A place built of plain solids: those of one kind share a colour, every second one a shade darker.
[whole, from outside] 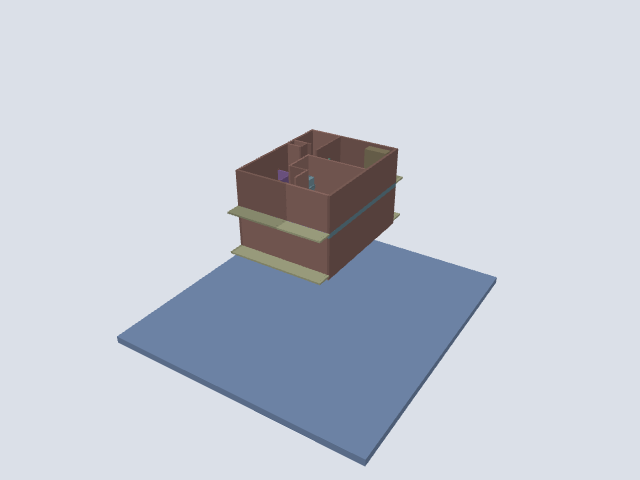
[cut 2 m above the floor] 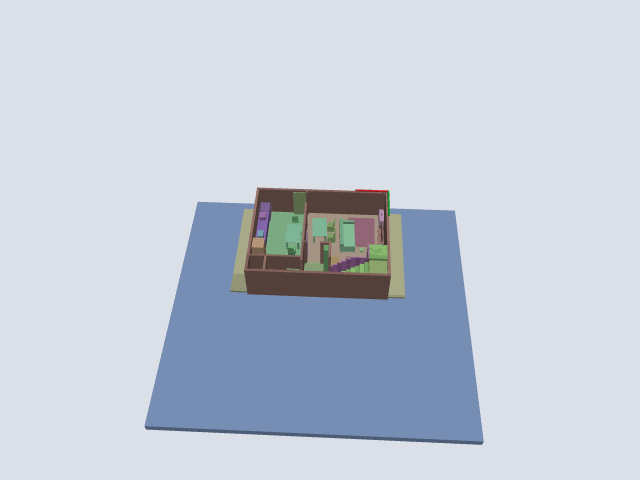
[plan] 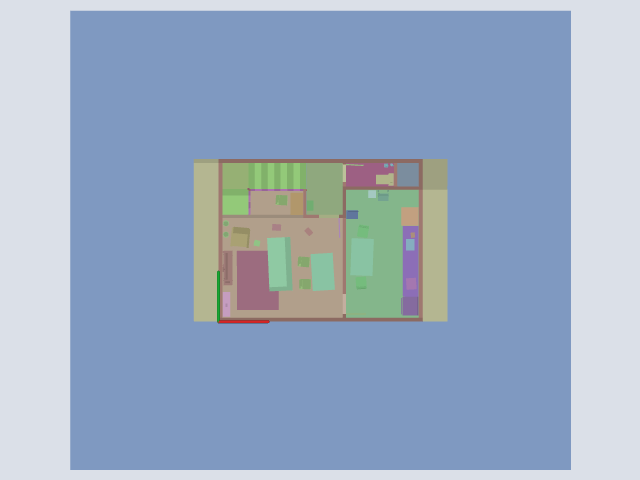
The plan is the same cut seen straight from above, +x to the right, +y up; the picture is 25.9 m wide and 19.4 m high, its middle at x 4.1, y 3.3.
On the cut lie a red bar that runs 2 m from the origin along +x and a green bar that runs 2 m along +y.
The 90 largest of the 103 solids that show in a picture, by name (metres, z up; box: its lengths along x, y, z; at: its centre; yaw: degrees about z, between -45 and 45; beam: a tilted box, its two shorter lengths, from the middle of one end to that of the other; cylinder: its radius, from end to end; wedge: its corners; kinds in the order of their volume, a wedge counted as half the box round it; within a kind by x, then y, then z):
{
 "under_1": {"box": [20.25, 18.57, 0.5], "at": [4.12, 3.29, -6.15]},
 "wall_1": {"box": [0.16, 2.78, 2.35], "at": [0.08, 1.55, 3.94]},
 "wall_2": {"box": [0.16, 6.25, 2.77], "at": [0.08, 3.29, 1.08]},
 "wall_3": {"box": [0.16, 3.34, 2.35], "at": [0.08, 4.74, 3.94]},
 "wall_4": {"box": [0.22, 0.13, 2.35], "at": [0.11, 3.0, 3.94]},
 "wall_5": {"box": [1.31, 0.13, 2.35], "at": [1.69, 3.0, 3.94]},
 "wall_6": {"box": [0.13, 1.12, 2.35], "at": [2.27, 3.63, 3.94]},
 "wall_7": {"box": [2.18, 0.13, 2.35], "at": [3.3, 4.25, 3.94]},
 "wall_8": {"box": [0.13, 1.04, 2.77], "at": [3.48, 4.84, 1.08]},
 "wall_9": {"box": [0.64, 0.13, 2.77], "at": [3.74, 4.25, 1.08]},
 "wall_10": {"box": [8.25, 0.16, 5.42], "at": [4.12, 0.08, 2.41]},
 "wall_11": {"box": [8.25, 0.16, 5.42], "at": [4.12, 6.49, 2.41]},
 "wall_12": {"box": [0.13, 4.03, 2.35], "at": [4.26, 2.17, 3.94]},
 "wall_13": {"box": [0.28, 0.13, 2.77], "at": [5.01, 4.25, 1.08]},
 "wall_14": {"box": [0.13, 3.07, 2.77], "at": [5.08, 2.65, 1.08]},
 "wall_15": {"box": [0.13, 1.01, 2.77], "at": [5.08, 4.83, 1.08]},
 "wall_16": {"box": [0.13, 0.92, 2.35], "at": [5.17, 5.95, 3.94]},
 "wall_17": {"box": [0.88, 0.13, 2.35], "at": [5.54, 5.42, 3.94]},
 "wall_18": {"box": [0.13, 0.27, 2.35], "at": [5.92, 5.22, 3.94]},
 "wall_19": {"box": [0.13, 0.92, 2.35], "at": [5.92, 5.95, 3.94]},
 "wall_20": {"box": [3.23, 0.13, 2.77], "at": [6.63, 5.39, 1.08]},
 "wall_21": {"box": [3.05, 0.13, 2.35], "at": [6.72, 4.25, 3.94]},
 "wall_22": {"box": [0.13, 0.95, 2.77], "at": [7.16, 5.93, 1.08]},
 "wall_23": {"box": [0.16, 4.03, 2.35], "at": [8.17, 2.17, 3.94]},
 "wall_24": {"box": [0.16, 5.17, 2.77], "at": [8.17, 2.75, 1.08]},
 "wall_25": {"box": [0.16, 2.09, 2.35], "at": [8.17, 5.37, 3.94]},
 "wall_26": {"box": [0.16, 0.95, 2.77], "at": [8.17, 5.93, 1.08]},
 "stair_1": {"box": [1.05, 0.78, 2.52], "at": [0.68, 4.71, 0.96]},
 "stair_2": {"box": [1.05, 1.04, 2.33], "at": [0.68, 4.84, 0.87]},
 "stair_3": {"box": [0.26, 1.05, 1.96], "at": [1.34, 5.89, 0.68]},
 "stair_4": {"box": [0.52, 1.05, 1.78], "at": [1.47, 5.89, 0.59]},
 "stair_5": {"box": [0.78, 1.05, 1.59], "at": [1.6, 5.89, 0.5]},
 "stair_6": {"box": [1.04, 1.05, 1.41], "at": [1.73, 5.89, 0.4]},
 "stair_7": {"box": [1.3, 1.05, 1.22], "at": [1.86, 5.89, 0.31]},
 "stair_8": {"box": [1.56, 1.05, 1.04], "at": [1.99, 5.89, 0.22]},
 "stair_9": {"box": [1.82, 1.05, 0.85], "at": [2.12, 5.89, 0.13]},
 "stair_10": {"box": [2.08, 1.05, 0.67], "at": [2.25, 5.89, 0.03]},
 "stair_11": {"box": [2.34, 1.05, 0.48], "at": [2.38, 5.89, -0.06]},
 "floor_living_1": {"box": [3.26, 0.13, 0.5], "at": [1.79, 4.25, -0.25]},
 "floor_living_2": {"box": [2.21, 1.04, 0.5], "at": [2.31, 4.84, -0.25]},
 "floor_living_3": {"box": [4.86, 4.03, 0.5], "at": [2.59, 2.17, -0.25]},
 "floor_kitchen_1": {"box": [2.94, 5.17, 0.5], "at": [6.62, 2.75, -0.25]},
 "stair_landing_1": {"box": [1.05, 1.05, 2.15], "at": [0.68, 5.89, 0.77]},
 "upper_floor_next_1": {"box": [1.0, 2.78, 0.12], "at": [-0.5, 1.55, 2.71]},
 "upper_floor_next_2": {"box": [1.0, 6.25, 0.12], "at": [-0.5, 3.29, -0.06]},
 "upper_floor_next_3": {"box": [1.0, 3.34, 0.12], "at": [-0.5, 4.74, 2.71]},
 "upper_floor_next_4": {"box": [1.0, 0.16, 0.12], "at": [8.75, 0.08, -0.06]},
 "upper_floor_next_5": {"box": [1.0, 5.17, 0.12], "at": [8.75, 2.75, -0.06]},
 "upper_floor_next_6": {"box": [1.0, 0.95, 0.12], "at": [8.75, 5.93, -0.06]},
 "fixture_wardrobe_bedroom_1": {"box": [0.64, 1.54, 2.2], "at": [7.77, 1.23, 3.82]},
 "floor_lobby_1": {"box": [1.47, 2.09, 0.5], "at": [4.29, 5.37, -0.25]},
 "counter_run_1": {"box": [0.64, 2.86, 0.038], "at": [7.76, 2.44, 0.9]},
 "counter_run_2": {"box": [0.61, 2.86, 0.78], "at": [7.78, 2.44, 0.49]},
 "sofa_1": {"box": [0.92, 0.17, 0.18], "at": [2.42, 3.32, 0.54], "yaw": 2.5},
 "sofa_2": {"box": [0.93, 2.16, 0.34], "at": [2.47, 2.32, 0.28], "yaw": 2.5},
 "sofa_3": {"box": [0.92, 0.17, 0.18], "at": [2.51, 1.33, 0.54], "yaw": 2.5},
 "sofa_4": {"box": [0.23, 2.16, 0.39], "at": [2.83, 2.34, 0.65], "yaw": 2.5},
 "floor_wc_1": {"box": [1.94, 0.95, 0.5], "at": [6.12, 5.93, -0.25]},
 "fridge_1": {"box": [0.7, 0.75, 1.72], "at": [7.73, 4.25, 0.86]},
 "chest_drawers_1": {"box": [1.28, 0.5, 1.04], "at": [3.44, 3.93, 3.29]},
 "range_flat_1": {"box": [0.65, 0.76, 0.94], "at": [7.76, 0.63, 0.47]},
 "floor_cup_1": {"box": [0.87, 0.95, 0.5], "at": [7.66, 5.93, -0.25]},
 "wall_band_1": {"box": [8.25, 0.16, 0.31], "at": [4.12, 0.08, 2.62]},
 "rug_1": {"box": [1.7, 2.4, 0.08], "at": [1.59, 1.66, -0.03]},
 "stair_guard_1": {"box": [2.72, 0.08, 0.95], "at": [2.57, 5.32, 3.25]},
 "stair_guard_2": {"box": [0.08, 1.05, 0.95], "at": [3.97, 5.88, 3.25]},
 "billy_1": {"box": [0.28, 0.42, 2.02], "at": [3.7, 4.69, 1.01]},
 "stair_pan_1": {"box": [0.26, 0.08, 2.49], "at": [1.86, 5.32, 0.95]},
 "stair_pan_2": {"box": [0.26, 0.08, 2.31], "at": [2.12, 5.32, 0.85]},
 "stair_pan_3": {"box": [0.26, 0.08, 2.12], "at": [2.38, 5.32, 0.76]},
 "stair_pan_4": {"box": [0.26, 0.08, 1.94], "at": [2.64, 5.32, 0.67]},
 "stair_pan_5": {"box": [0.26, 0.08, 1.75], "at": [2.9, 5.32, 0.58]},
 "toy_shelf_1": {"box": [0.3, 1.0, 0.6], "at": [0.32, 0.7, 0.3]},
 "armchair_frame_1": {"box": [0.63, 0.74, 0.18], "at": [0.88, 3.4, 0.32], "yaw": -5.0},
 "armchair_frame_2": {"box": [0.62, 0.26, 0.41], "at": [0.9, 3.68, 0.61], "yaw": -5.0},
 "tv_stand_1": {"box": [0.09, 1.08, 0.63], "at": [0.33, 2.23, 0.74]},
 "tv_stand_2": {"box": [0.37, 1.4, 0.046], "at": [0.38, 2.17, 0.36]},
 "dining_table_1": {"box": [0.9, 1.5, 0.031], "at": [4.21, 2.01, 0.73], "yaw": 3.5},
 "dining_table_2": {"box": [0.9, 1.5, 0.031], "at": [5.8, 2.61, 0.73], "yaw": -2.1},
 "chair_bentwood_1": {"box": [0.47, 0.41, 0.43], "at": [3.5, 1.52, 0.21], "yaw": -0.3},
 "leaf_kitchen_door_1": {"box": [0.81, 0.05, 2.04], "at": [5.55, 0.31, 1.02]},
 "wc_1": {"box": [0.54, 0.38, 0.09], "at": [6.63, 5.74, 0.4]},
 "wc_2": {"box": [0.21, 0.51, 0.45], "at": [6.97, 5.74, 0.56]},
 "kitchen_bin_1": {"box": [0.31, 0.31, 0.65], "at": [6.21, 5.16, 0.33]},
 "small_desk_1": {"box": [0.5, 0.9, 0.13], "at": [3.16, 4.76, 0.68]},
 "dish_rack_1": {"box": [0.35, 0.47, 0.34], "at": [7.75, 3.11, 1.08]},
 "floor_gap_kitchen_door_1": {"box": [0.13, 0.81, 0.5], "at": [5.08, 0.71, -0.25]},
 "floor_gap_living_door_1": {"box": [0.81, 0.13, 0.5], "at": [4.46, 4.25, -0.25]},
 "microwave_1": {"box": [0.4, 0.47, 0.28], "at": [7.79, 1.53, 1.05], "yaw": 3.4},
 "recycling_crate_1": {"box": [0.48, 0.36, 0.28], "at": [5.4, 4.32, 0.14]}
}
